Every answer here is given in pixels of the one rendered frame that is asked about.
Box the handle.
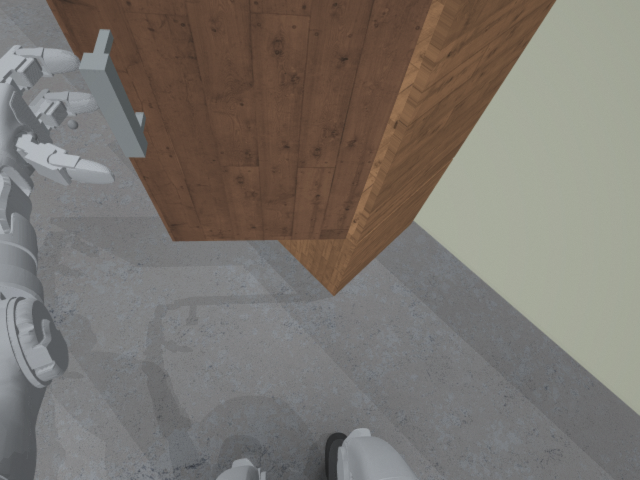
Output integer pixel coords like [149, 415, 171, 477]
[79, 29, 148, 158]

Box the left robot shin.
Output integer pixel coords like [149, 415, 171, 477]
[232, 458, 255, 468]

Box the left robot upper arm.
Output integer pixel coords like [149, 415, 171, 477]
[0, 297, 69, 480]

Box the robot left forearm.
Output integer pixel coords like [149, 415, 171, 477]
[0, 154, 44, 304]

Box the left robot hand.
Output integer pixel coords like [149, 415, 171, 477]
[0, 45, 115, 186]

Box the robot shin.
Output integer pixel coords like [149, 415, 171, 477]
[232, 458, 255, 468]
[337, 428, 371, 480]

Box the cupboard door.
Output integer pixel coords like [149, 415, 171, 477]
[46, 0, 432, 241]

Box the right robot shin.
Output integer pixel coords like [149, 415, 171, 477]
[337, 428, 371, 480]

